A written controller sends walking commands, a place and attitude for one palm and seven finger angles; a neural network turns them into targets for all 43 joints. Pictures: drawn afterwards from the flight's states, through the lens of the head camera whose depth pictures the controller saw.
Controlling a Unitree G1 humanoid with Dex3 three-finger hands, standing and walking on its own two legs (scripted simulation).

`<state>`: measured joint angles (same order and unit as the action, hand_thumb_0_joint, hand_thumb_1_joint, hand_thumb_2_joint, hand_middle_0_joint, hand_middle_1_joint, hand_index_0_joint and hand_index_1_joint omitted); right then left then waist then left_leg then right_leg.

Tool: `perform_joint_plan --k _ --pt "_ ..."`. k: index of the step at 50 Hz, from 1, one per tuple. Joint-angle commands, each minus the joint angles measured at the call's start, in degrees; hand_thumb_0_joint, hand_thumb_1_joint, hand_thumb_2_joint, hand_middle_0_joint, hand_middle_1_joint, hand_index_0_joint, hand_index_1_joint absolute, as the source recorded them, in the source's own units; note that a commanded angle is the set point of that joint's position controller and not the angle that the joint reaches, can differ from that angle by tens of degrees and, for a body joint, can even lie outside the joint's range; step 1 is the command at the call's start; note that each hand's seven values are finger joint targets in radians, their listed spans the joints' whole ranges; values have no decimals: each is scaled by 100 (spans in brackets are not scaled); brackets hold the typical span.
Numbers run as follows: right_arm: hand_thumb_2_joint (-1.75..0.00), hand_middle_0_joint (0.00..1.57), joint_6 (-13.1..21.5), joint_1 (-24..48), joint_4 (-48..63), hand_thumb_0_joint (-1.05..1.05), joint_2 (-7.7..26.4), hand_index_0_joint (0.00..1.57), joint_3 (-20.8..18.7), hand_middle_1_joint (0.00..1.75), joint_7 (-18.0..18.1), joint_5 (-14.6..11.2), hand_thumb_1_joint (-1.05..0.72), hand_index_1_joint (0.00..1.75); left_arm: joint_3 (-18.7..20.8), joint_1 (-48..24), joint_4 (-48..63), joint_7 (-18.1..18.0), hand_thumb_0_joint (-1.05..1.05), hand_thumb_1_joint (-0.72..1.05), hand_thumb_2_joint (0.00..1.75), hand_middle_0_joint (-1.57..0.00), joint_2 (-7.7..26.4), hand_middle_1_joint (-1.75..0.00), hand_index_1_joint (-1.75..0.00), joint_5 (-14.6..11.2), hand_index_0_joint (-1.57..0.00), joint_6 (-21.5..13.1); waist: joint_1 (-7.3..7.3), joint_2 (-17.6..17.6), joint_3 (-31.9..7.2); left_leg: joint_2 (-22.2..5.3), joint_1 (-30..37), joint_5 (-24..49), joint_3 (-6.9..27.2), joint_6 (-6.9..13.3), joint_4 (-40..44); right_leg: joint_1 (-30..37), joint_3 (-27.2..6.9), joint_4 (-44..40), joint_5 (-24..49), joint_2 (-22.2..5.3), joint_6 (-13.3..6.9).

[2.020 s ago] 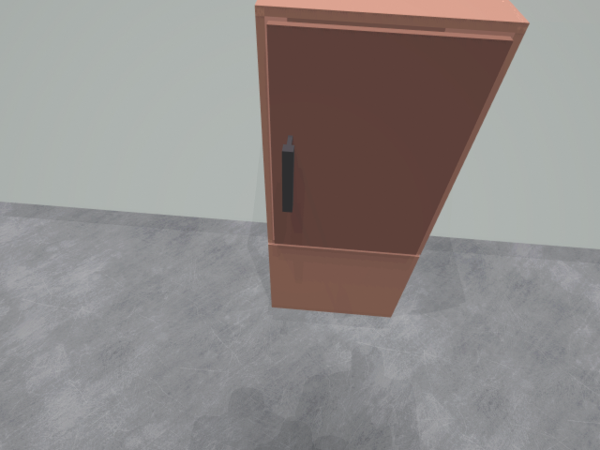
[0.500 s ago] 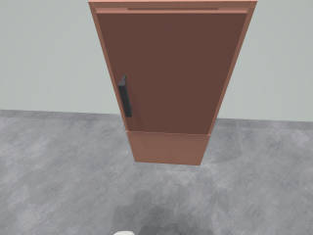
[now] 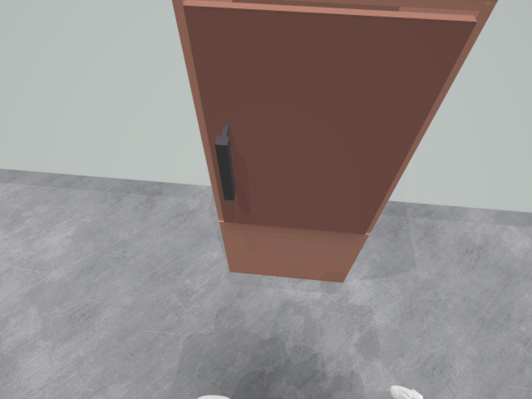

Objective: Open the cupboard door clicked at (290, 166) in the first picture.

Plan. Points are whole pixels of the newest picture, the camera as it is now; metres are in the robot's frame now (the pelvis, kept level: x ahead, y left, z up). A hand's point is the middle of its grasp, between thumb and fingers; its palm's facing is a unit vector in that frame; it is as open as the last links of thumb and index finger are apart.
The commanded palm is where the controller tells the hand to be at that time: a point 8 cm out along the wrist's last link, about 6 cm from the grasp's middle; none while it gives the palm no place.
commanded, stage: come to a stop and stand still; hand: left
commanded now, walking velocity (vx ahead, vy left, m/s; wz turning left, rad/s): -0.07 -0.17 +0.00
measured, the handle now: (228, 164) +0.55 +0.14 -0.05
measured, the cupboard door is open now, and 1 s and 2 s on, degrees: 0 0 0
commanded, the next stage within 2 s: look again from close up in 0.78 s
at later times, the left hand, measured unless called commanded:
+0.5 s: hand out of the picture +0.04 +0.13 -0.16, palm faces -0.04 -0.98 -0.20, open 7.4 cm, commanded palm none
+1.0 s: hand out of the picture -0.03 +0.13 -0.17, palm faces +0.02 -0.98 -0.19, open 7.4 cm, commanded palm none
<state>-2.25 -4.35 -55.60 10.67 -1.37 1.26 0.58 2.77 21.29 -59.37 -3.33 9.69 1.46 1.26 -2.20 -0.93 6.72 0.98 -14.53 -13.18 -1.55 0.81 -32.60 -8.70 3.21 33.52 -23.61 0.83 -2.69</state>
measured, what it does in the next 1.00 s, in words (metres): steps on the spot: right foot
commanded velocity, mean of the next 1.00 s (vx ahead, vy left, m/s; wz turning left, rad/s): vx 0.00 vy -0.03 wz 0.00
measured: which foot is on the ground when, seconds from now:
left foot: down 0.00-1.00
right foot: down 0.00-0.00, up 0.02-0.36, down 0.38-1.00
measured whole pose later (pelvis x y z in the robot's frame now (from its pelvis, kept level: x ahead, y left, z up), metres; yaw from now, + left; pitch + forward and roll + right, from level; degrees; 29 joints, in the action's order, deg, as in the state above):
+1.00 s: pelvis -0.02 -0.05 +0.01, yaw +0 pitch -1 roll -1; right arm 0.6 -15.7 -59.5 10.8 -1.5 1.6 0.9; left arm 0.3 18.8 -61.4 -1.0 9.0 1.2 -0.9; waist 0.0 0.8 2.5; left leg -3.3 -12.9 -16.1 1.5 -2.8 -29.7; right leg -9.8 0.0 28.2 -17.8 -0.4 0.7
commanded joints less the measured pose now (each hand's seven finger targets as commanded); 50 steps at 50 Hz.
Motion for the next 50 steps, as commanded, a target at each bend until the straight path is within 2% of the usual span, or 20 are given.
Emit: perform_joint_plan --k 1,4,9,14,17,18,19,20,21,22,23,25,27,30,36,43,44,46,48,50 --pt "-90 20 122 -1224 -69 0 1043 20 -144 30 210 35 -90 30 60 284 446 -55 0 90 90 -20 456 -30 -30 -32 -20 -5 361 624 -833 -2489 1157 5794 1617 1532 863 -1038 -782 2387 -1458 -122 228" --pt "-90 20 141 -841 21 0 871 20 -67 30 309 96 -90 30 167 -56 435 49 0 90 90 -20 669 -30 -30 0 -20 144 185 771 -277 -2140 466 4611 1631 1273 1128 -1340 -890 2693 -811 -204 300" --pt "-90 20 149 -875 36 0 1003 20 -187 30 301 121 -90 30 195 -297 571 235 0 90 90 -20 588 -30 -30 -1 -20 227 187 698 -760 -1849 659 2840 1359 1052 1255 -1426 -685 2352 -291 -150 382" --pt "-90 20 150 -968 -61 0 1045 20 -249 30 195 132 -90 30 105 -573 604 307 0 90 90 -20 498 -30 -30 -4 -20 135 264 1400 -645 -1496 356 1606 1082 763 1309 -745 -194 635 -148 -89 363" --pt "-90 20 136 -1069 -114 0 932 20 -270 30 142 55 -90 30 131 -246 396 293 0 90 90 -20 615 -30 -30 -12 -20 44 99 900 -673 -1006 -179 802 736 327 850 317 -139 -1011 1214 -45 329" --pt "-90 20 136 -1173 -101 0 694 20 -238 30 111 11 -90 30 154 -195 374 257 0 90 90 -20 856 -30 -30 8 -20 -16 87 249 -680 -673 -530 45 529 82 424 568 -828 -1466 1333 -529 182" --pt "-90 20 127 -1211 -34 0 391 20 -140 30 67 -19 -90 30 172 -299 347 225 0 90 90 -20 1206 -30 -30 12 -20 -88 197 -640 -616 -309 -584 -779 102 -159 133 202 -1601 -1820 1233 -1375 -142" --pt "-90 20 83 -1201 -25 0 344 20 -110 30 34 24 -90 30 137 -540 394 219 0 90 90 -20 1361 -30 -30 11 -20 -86 246 -685 -529 -276 -250 -1190 26 -186 -142 -448 -1744 -2054 697 -1734 -400" --pt "-90 20 71 -1242 -57 0 324 20 -120 30 -11 52 -90 30 86 -830 444 227 0 90 90 -20 1333 -30 -30 25 -20 -61 368 -315 -392 -269 57 -1046 56 -162 -188 -841 -1460 -1970 377 -1575 -403" --pt "-90 20 63 -1235 -155 0 289 20 -86 30 13 83 -90 30 70 -855 357 215 0 90 90 -20 1157 -30 -30 3 -20 -132 334 -1009 -382 -304 28 -681 56 -165 -159 -793 -1439 -1921 877 -1230 -348" --pt "-90 20 96 -1323 -256 0 389 20 -79 30 28 71 -90 30 26 -882 270 210 0 90 90 -20 1040 -30 -30 -32 -20 -161 380 -1064 -334 -349 138 -255 128 -158 23 -684 -1252 -1744 1505 -1123 -301" --pt "-90 20 195 -1549 -445 0 449 20 -54 30 40 34 -90 30 -32 -836 155 198 0 90 90 -20 851 -30 -30 -90 -20 -173 418 -525 -435 -505 516 971 296 -133 668 -495 -767 -1265 2188 -765 -38" --pt "-90 20 252 -1509 -558 0 552 20 -31 30 70 30 -90 30 -60 -648 51 170 0 90 90 -20 671 -30 -30 -112 -20 -157 292 -215 -394 -688 471 1221 448 -100 967 -254 -691 -1288 1949 -526 110" --pt "-90 20 250 -1428 -662 0 447 20 0 30 87 24 -90 30 -34 -483 -102 176 0 90 90 -20 735 -30 -30 -110 -20 -133 233 321 -255 -618 443 1104 342 -125 1054 -143 -738 -1381 1911 -548 106" --pt "-90 20 219 -1496 -721 0 374 20 -17 30 103 22 -90 30 -59 -348 -226 165 0 90 90 -20 622 -30 -30 -98 -20 -160 264 -56 -273 -601 611 767 259 -146 1101 -209 -750 -1600 1710 -538 106" --pt "-90 20 237 -1515 -750 0 330 20 -9 30 129 2 -90 30 -81 -123 -333 145 0 90 90 -20 468 -30 -30 -85 -20 -173 263 -34 -193 -630 690 862 260 -113 1159 -247 -726 -1601 1803 -503 123" --pt "-90 20 305 -1042 -82 0 862 20 -43 30 11 38 -90 30 -143 -197 126 133 0 90 90 -20 1432 -30 -30 8 -20 -340 298 73 285 -515 296 821 393 -121 768 -499 -553 -1384 2153 -551 114" --pt "-90 20 482 -1090 27 0 795 20 -233 30 109 77 -90 30 89 -260 171 110 0 90 90 -20 1256 -30 -30 -17 -20 -425 316 545 -1243 -511 489 1161 312 -38 319 56 -916 -737 3325 -817 -20" --pt "-90 20 478 -1159 72 0 745 20 -222 30 135 30 -90 30 27 -158 230 116 0 90 90 -20 1079 -30 -30 -47 -20 -411 283 161 -1418 -532 480 1233 319 8 202 119 -853 -740 3262 -768 -55" --pt "-90 20 418 -1113 145 0 744 20 -223 30 102 27 -90 30 12 -210 284 111 0 90 90 -20 1039 -30 -30 -38 -20 -354 295 -483 -946 -490 203 875 270 44 211 -90 -810 -831 2890 -732 -18"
